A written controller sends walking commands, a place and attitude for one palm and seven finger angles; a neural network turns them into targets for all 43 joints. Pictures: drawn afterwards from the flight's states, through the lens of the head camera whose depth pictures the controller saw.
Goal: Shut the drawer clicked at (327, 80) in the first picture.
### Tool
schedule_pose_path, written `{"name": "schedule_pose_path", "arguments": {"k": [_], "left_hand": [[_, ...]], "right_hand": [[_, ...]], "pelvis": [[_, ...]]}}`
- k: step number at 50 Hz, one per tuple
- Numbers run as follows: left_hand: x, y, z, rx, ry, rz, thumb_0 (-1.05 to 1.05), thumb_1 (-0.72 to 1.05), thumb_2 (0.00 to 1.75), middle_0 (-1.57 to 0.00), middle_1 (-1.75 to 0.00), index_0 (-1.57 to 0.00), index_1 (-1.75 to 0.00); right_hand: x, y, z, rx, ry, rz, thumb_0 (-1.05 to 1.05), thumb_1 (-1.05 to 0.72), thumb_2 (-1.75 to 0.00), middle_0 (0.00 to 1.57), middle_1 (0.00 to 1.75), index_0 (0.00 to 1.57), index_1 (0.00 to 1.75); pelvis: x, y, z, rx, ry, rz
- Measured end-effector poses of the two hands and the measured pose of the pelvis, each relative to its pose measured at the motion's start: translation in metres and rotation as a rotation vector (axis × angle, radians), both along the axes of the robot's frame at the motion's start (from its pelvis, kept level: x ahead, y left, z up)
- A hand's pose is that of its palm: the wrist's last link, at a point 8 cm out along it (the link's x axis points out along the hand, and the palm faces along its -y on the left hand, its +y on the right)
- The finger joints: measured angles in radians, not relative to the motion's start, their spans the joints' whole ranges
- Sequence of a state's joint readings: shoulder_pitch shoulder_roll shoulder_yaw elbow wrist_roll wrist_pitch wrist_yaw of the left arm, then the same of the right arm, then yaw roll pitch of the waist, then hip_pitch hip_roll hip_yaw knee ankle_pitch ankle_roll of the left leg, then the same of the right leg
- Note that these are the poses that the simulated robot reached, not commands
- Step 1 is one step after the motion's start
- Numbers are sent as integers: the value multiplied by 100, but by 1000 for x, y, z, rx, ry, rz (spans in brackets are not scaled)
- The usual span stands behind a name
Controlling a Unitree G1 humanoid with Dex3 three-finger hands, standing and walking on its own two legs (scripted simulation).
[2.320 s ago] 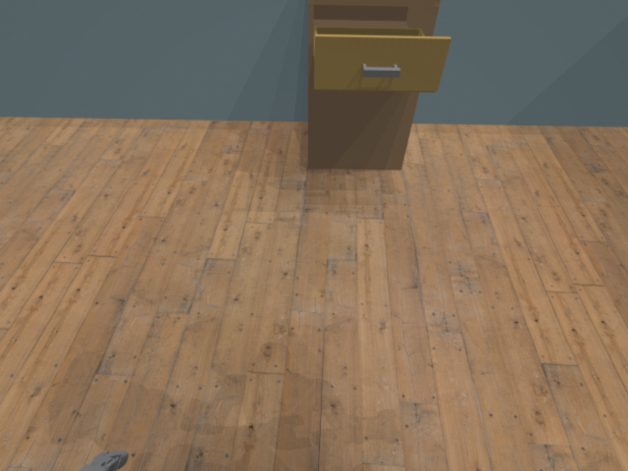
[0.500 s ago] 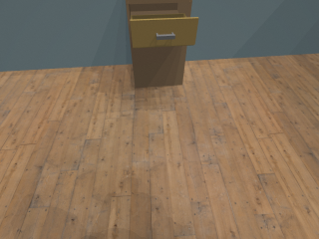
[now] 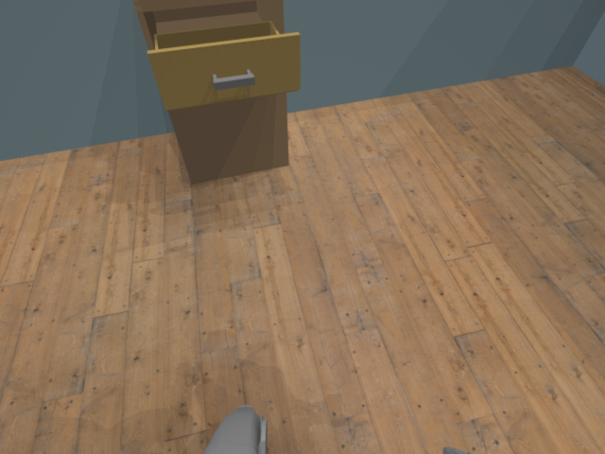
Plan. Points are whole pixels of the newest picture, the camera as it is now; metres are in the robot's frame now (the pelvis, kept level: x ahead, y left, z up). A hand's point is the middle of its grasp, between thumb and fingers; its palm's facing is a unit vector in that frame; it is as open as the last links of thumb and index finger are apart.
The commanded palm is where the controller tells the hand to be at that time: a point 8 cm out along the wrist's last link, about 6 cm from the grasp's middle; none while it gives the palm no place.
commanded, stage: walk to a spot facing it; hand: left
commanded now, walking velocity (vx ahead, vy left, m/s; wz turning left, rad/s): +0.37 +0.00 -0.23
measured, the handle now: (233, 78) +1.11 +0.33 -0.09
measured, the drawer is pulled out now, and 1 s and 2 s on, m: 0.30 0.30 0.30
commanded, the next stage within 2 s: turn to face it in 1.24 s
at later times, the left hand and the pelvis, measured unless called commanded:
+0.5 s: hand (200, 329) +0.34 +0.23 -0.17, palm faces -0.15 -0.98 -0.15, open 7.4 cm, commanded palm none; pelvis +0.23 +0.06 +0.01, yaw -11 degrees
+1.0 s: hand (268, 252) +0.52 +0.13 -0.16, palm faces -0.26 -0.93 -0.25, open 7.2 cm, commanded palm none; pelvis +0.42 -0.04 +0.00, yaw -18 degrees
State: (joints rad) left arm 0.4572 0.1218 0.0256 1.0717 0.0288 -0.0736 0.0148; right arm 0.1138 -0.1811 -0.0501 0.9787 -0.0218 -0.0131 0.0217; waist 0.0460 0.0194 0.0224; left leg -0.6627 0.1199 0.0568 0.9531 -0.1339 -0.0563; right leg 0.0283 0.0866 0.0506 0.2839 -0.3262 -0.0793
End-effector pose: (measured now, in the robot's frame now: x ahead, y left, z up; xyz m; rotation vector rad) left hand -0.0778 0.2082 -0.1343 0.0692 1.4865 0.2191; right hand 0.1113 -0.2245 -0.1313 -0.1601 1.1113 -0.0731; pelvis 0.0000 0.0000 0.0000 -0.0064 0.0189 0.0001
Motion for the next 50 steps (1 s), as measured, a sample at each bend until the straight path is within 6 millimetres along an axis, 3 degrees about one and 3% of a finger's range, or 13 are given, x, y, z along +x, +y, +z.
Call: {"name": "schedule_pose_path", "arguments": {"k": [6, 9, 11, 15, 21, 28, 36, 39, 41, 48, 50], "left_hand": [[50, 31, -20, -15, 73, -12, 0, 91, 89, -21, -30, -20, -30], [91, 54, -33, -26, 95, -45, 1, 91, 89, -20, -30, -20, -30], [130, 68, -32, -20, 63, -85, 1, 91, 89, -20, -29, -20, -30], [226, 89, -23, -9, -69, -162, 1, 91, 89, -20, -29, -19, -30], [352, 89, -11, -14, -240, -245, 1, 92, 90, -20, -29, -19, -30], [457, 54, -7, -54, -287, -356, 0, 92, 90, -20, -29, -19, -30], [568, -21, -14, -81, -327, -497, 1, 91, 90, -20, -29, -19, -30], [598, -43, -20, -74, -377, -499, 1, 91, 89, -20, -29, -19, -30], [603, -48, -19, -64, -373, -479, 0, 91, 89, -20, -29, -20, -30], [605, -32, 2, 42, -273, -431, -2, 95, 89, -20, -29, -20, -30], [602, -30, 4, 51, -231, -423, -1, 95, 89, -20, -29, -20, -30]], "right_hand": [[88, 39, -5, -1, -69, 14, 0, -91, -90, 20, 29, 20, 30], [109, 50, -5, -21, -104, -26, 0, -91, -90, 20, 29, 20, 30], [105, 53, -1, -30, -84, -75, 0, -91, -89, 20, 29, 21, 30], [80, 51, 9, -75, 4, -198, -1, -93, -89, 21, 30, 21, 30], [35, 49, 15, -113, 197, -304, -2, -95, -89, 20, 29, 20, 30], [5, 82, 10, -32, 383, -417, -1, -92, -90, 20, 29, 20, 30], [11, 114, -5, 125, 568, -530, 0, -91, -90, 20, 29, 20, 30], [33, 104, -15, 170, 605, -547, 0, -91, -89, 20, 29, 20, 30], [62, 86, -19, 167, 566, -549, 0, -91, -89, 20, 29, 21, 30], [212, -5, -19, 80, 242, -488, 0, -91, -89, 20, 29, 20, 30], [248, -29, -16, 42, 186, -470, 1, -93, -89, 20, 29, 20, 30]], "pelvis": [[69, 28, -17, -13, 1, -40], [100, 42, -24, -4, -14, -73], [118, 49, -19, -2, -27, -100], [150, 59, -4, -10, -39, -125], [197, 65, 5, -8, -39, -167], [252, 55, 3, -8, -45, -213], [321, 18, -14, -3, -37, -266], [347, -5, -24, 7, -43, -290], [360, -15, -21, 6, -56, -298], [408, -41, -2, 2, -44, -315], [423, -45, 1, 2, -37, -317]]}}
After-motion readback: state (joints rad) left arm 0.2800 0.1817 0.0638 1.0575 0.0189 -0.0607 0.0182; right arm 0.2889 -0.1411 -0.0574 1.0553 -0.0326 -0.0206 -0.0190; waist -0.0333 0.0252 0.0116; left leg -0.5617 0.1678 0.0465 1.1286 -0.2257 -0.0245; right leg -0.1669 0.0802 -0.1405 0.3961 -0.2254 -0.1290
